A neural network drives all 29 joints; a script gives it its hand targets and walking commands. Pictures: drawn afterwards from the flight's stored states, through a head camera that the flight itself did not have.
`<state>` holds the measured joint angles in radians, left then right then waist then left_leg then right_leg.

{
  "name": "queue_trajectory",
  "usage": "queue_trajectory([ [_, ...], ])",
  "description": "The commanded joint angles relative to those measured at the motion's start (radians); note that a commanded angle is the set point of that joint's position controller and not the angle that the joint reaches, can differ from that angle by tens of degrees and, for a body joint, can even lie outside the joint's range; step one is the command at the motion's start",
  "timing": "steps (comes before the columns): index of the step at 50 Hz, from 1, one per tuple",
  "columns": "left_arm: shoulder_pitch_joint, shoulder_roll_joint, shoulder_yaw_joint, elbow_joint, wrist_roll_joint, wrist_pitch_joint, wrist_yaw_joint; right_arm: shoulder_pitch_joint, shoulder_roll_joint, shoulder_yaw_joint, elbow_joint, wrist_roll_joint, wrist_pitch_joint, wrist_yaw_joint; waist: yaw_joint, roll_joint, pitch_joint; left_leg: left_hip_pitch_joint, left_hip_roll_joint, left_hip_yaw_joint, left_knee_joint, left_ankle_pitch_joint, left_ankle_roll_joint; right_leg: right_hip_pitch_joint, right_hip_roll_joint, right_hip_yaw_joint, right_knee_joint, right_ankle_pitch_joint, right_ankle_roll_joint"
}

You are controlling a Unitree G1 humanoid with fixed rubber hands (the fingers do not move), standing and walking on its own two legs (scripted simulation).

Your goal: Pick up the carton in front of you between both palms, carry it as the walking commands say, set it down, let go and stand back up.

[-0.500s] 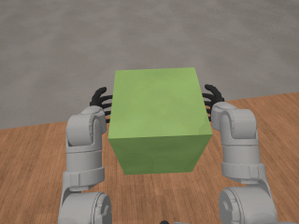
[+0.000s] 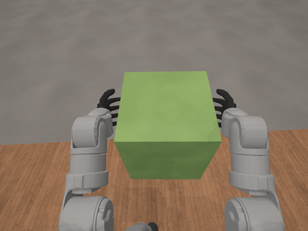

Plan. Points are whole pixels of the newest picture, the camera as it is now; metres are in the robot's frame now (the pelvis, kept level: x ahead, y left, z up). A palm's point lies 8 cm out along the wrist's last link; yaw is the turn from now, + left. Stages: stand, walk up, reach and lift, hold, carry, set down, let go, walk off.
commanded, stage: carry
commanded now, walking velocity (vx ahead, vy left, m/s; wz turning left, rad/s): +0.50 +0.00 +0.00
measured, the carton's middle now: (165, 129) +0.37 +0.02 +0.05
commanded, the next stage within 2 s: none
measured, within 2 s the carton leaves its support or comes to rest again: neither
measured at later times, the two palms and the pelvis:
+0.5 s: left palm (132, 59) +0.65 +0.15 +0.09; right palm (216, 60) +0.64 -0.15 +0.10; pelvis +0.29 +0.01 -0.02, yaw +1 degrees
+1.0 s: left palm (137, 30) +0.93 +0.17 +0.07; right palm (200, 30) +0.95 -0.13 +0.06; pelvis +0.59 +0.00 -0.05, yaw +1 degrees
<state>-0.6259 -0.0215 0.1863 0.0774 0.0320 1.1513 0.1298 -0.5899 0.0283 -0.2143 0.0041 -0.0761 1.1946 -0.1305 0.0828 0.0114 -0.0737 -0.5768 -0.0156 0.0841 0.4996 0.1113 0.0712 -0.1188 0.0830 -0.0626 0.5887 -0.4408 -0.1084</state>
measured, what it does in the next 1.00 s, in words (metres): goes down: left foot 0.04 m lower, then right foot 0.03 m lower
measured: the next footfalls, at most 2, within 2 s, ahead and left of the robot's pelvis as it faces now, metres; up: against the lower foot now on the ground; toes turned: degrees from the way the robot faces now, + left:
left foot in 0.04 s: +0.19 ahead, +0.07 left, -0.04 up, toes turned +3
right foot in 0.58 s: +0.51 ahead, -0.05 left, -0.07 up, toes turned -1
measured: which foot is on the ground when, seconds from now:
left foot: up 0.00-0.02, down 0.04-0.56, up 0.58-1.00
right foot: down 0.00-0.02, up 0.04-0.56, down 0.58-1.00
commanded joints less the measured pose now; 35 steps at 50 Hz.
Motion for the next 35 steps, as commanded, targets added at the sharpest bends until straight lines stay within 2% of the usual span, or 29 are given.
queue_trajectory([
  [1, -0.629, -1.036, -0.665, -0.016, -0.434, 0.013, -0.272, -0.61, 0.941, 0.628, 0.038, 0.339, -0.02, 0.209, -0.082, -0.092, -0.387, 0.381, -0.021, 0.054, -0.134, 0.123, 0.028, 0.097, -0.164, 0.028, 0.283, 0.872, 0.02],
  [2, -0.643, -1.033, -0.658, 0.002, -0.432, 0.012, -0.276, -0.603, 0.926, 0.606, 0.058, 0.334, -0.018, 0.215, -0.115, -0.006, -0.433, 0.606, 0.114, -0.088, -0.03, 0.312, 0.027, -0.114, -0.131, 0.01, 0.465, 0.54, 0.038],
  [3, -0.667, -1.066, -0.651, 0.03, -0.433, 0.019, -0.278, -0.624, 0.913, 0.577, 0.09, 0.323, -0.016, 0.219, -0.099, 0.176, -0.5, 0.875, 0.362, -0.412, 0.126, 0.661, 0.132, -0.411, -0.036, 0.027, 0.639, -0.111, 0.078],
  [4, -0.671, -1.072, -0.631, 0.043, -0.428, 0.024, -0.274, -0.618, 0.913, 0.564, 0.119, 0.327, -0.02, 0.222, -0.161, 0.277, -0.566, 0.98, 0.436, -0.664, 0.053, 0.254, 0.294, -0.629, 0.01, 0.077, 0.866, -0.2, 0.09],
  [5, -0.696, -1.08, -0.629, 0.023, -0.424, 0.021, -0.268, -0.617, 0.964, 0.58, 0.125, 0.357, -0.024, 0.232, -0.151, 0.184, -0.516, 0.889, 0.373, -0.664, -0.023, -0.039, 0.273, -0.687, -0.034, 0.103, 0.855, -0.137, 0.054],
  [6, -0.739, -1.098, -0.629, -0.003, -0.422, 0.014, -0.26, -0.692, 1.02, 0.603, 0.074, 0.395, -0.032, 0.243, -0.151, 0.102, -0.459, 0.784, 0.324, -0.596, -0.053, -0.138, 0.232, -0.687, -0.06, 0.098, 0.813, -0.079, 0.048],
  [7, -0.756, -1.117, -0.624, -0.025, -0.417, 0.007, -0.249, -0.768, 1.069, 0.628, 0.025, 0.438, -0.037, 0.252, -0.131, 0.034, -0.411, 0.677, 0.296, -0.53, -0.079, -0.123, 0.193, -0.662, -0.089, 0.098, 0.741, -0.023, 0.054],
  [8, -0.755, -1.123, -0.614, -0.045, -0.406, 0.002, -0.238, -0.834, 1.104, 0.656, -0.016, 0.477, -0.041, 0.257, -0.117, 0.024, -0.398, 0.597, 0.287, -0.489, -0.099, -0.136, 0.177, -0.62, -0.109, 0.102, 0.679, 0.014, 0.061],
  [9, -0.746, -1.125, -0.611, -0.063, -0.395, -0.001, -0.226, -0.865, 1.129, 0.675, -0.042, 0.506, -0.045, 0.259, -0.108, 0.032, -0.394, 0.543, 0.27, -0.453, -0.119, -0.148, 0.159, -0.579, -0.116, 0.092, 0.638, 0.032, 0.07],
  [11, -0.705, -1.125, -0.612, -0.08, -0.378, -0.007, -0.208, -0.863, 1.147, 0.689, -0.07, 0.535, -0.051, 0.26, -0.103, 0.055, -0.406, 0.538, 0.253, -0.397, -0.115, -0.058, 0.15, -0.577, -0.12, 0.074, 0.575, 0.067, 0.086],
  [14, -0.657, -1.107, -0.627, -0.103, -0.356, -0.015, -0.19, -0.814, 1.136, 0.695, -0.085, 0.537, -0.055, 0.259, -0.129, 0.071, -0.419, 0.644, 0.237, -0.324, -0.068, 0.239, 0.135, -0.671, -0.129, 0.051, 0.474, 0.162, 0.096],
  [16, -0.646, -1.094, -0.643, -0.126, -0.348, -0.017, -0.182, -0.786, 1.117, 0.702, -0.098, 0.531, -0.056, 0.259, -0.145, 0.081, -0.425, 0.708, 0.219, -0.281, -0.041, 0.363, 0.114, -0.706, -0.123, 0.039, 0.41, 0.239, 0.093],
  [19, -0.648, -1.061, -0.664, -0.161, -0.343, -0.012, -0.176, -0.768, 1.078, 0.71, -0.121, 0.522, -0.052, 0.257, -0.166, 0.09, -0.402, 0.75, 0.169, -0.221, -0.02, 0.432, 0.086, -0.698, -0.098, 0.008, 0.263, 0.372, 0.077],
  [23, -0.601, -1.011, -0.66, -0.117, -0.323, 0.009, -0.185, -0.679, 1.032, 0.696, -0.051, 0.486, -0.039, 0.261, -0.201, 0.095, -0.349, 0.792, 0.118, -0.168, 0.02, 0.446, 0.07, -0.613, -0.04, -0.061, -0.01, 0.525, 0.06],
  [25, -0.587, -0.991, -0.642, -0.078, -0.309, 0.018, -0.197, -0.668, 1.024, 0.688, -0.005, 0.474, -0.037, 0.267, -0.185, 0.106, -0.328, 0.744, 0.115, -0.143, 0.063, 0.418, 0.054, -0.478, -0.03, -0.061, -0.136, 0.604, 0.033],
  [26, -0.577, -0.98, -0.627, -0.053, -0.302, 0.021, -0.202, -0.669, 1.027, 0.686, 0.02, 0.473, -0.037, 0.27, -0.156, 0.117, -0.335, 0.706, 0.116, -0.13, 0.122, 0.447, 0.04, -0.37, -0.021, -0.069, -0.168, 0.616, 0.018],
  [27, -0.558, -0.972, -0.61, -0.025, -0.294, 0.022, -0.207, -0.675, 1.033, 0.684, 0.042, 0.475, -0.037, 0.274, -0.107, 0.108, -0.358, 0.654, 0.114, -0.098, 0.226, 0.465, 0.02, -0.224, -0.021, -0.081, -0.206, 0.633, 0.007],
  [28, -0.552, -0.969, -0.593, -0.006, -0.288, 0.02, -0.213, -0.679, 1.04, 0.683, 0.063, 0.479, -0.038, 0.276, -0.053, 0.068, -0.392, 0.543, 0.097, -0.049, 0.382, 0.345, -0.004, -0.028, -0.055, -0.069, -0.233, 0.688, 0.004],
  [29, -0.532, -0.963, -0.569, 0.021, -0.282, 0.019, -0.221, -0.71, 1.039, 0.676, 0.07, 0.478, -0.04, 0.278, -0.037, -0.04, -0.437, 0.317, 0.056, -0.033, 0.566, -0.098, -0.013, 0.194, -0.214, 0.095, -0.094, 0.969, 0.008],
  [30, -0.568, -0.942, -0.546, 0.052, -0.274, 0.018, -0.226, -0.723, 1.076, 0.671, 0.103, 0.478, -0.033, 0.277, -0.047, -0.23, -0.509, 0.003, -0.048, -0.066, 0.769, -0.719, -0.059, 0.488, -0.453, 0.428, 0.049, 1.239, -0.116],
  [31, -0.538, -0.956, -0.539, 0.089, -0.286, 0.013, -0.232, -0.708, 1.073, 0.656, 0.113, 0.47, -0.033, 0.272, -0.013, -0.275, -0.568, -0.167, -0.067, -0.112, 0.952, -0.751, -0.05, 0.535, -0.502, 0.639, -0.055, 0.758, -0.256],
  [32, -0.563, -1.015, -0.56, 0.068, -0.319, 0.005, -0.244, -0.753, 1.081, 0.658, 0.088, 0.466, -0.039, 0.268, -0.012, -0.192, -0.509, -0.202, -0.019, -0.128, 0.927, -0.674, -0.024, 0.426, -0.428, 0.611, -0.128, 0.483, -0.216],
  [33, -0.651, -1.061, -0.586, 0.007, -0.356, -0.002, -0.253, -0.797, 1.104, 0.656, 0.054, 0.467, -0.048, 0.261, -0.027, -0.119, -0.448, -0.197, -0.001, -0.124, 0.872, -0.606, -0.017, 0.313, -0.382, 0.538, -0.16, 0.414, -0.176],
  [34, -0.728, -1.11, -0.615, -0.045, -0.394, -0.004, -0.261, -0.814, 1.113, 0.65, 0.02, 0.463, -0.054, 0.251, -0.049, -0.058, -0.392, -0.165, 0.026, -0.125, 0.797, -0.557, -0.022, 0.195, -0.361, 0.467, -0.188, 0.449, -0.147],
  [35, -0.776, -1.141, -0.637, -0.08, -0.427, -0.007, -0.264, -0.817, 1.12, 0.647, -0.009, 0.458, -0.057, 0.238, -0.054, -0.05, -0.388, -0.112, 0.046, -0.129, 0.738, -0.53, -0.031, 0.119, -0.352, 0.429, -0.209, 0.436, -0.137],
])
